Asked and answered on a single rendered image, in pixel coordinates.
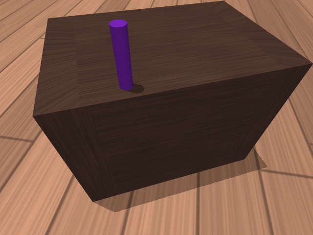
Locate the can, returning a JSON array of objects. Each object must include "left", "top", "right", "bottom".
[{"left": 109, "top": 20, "right": 133, "bottom": 90}]

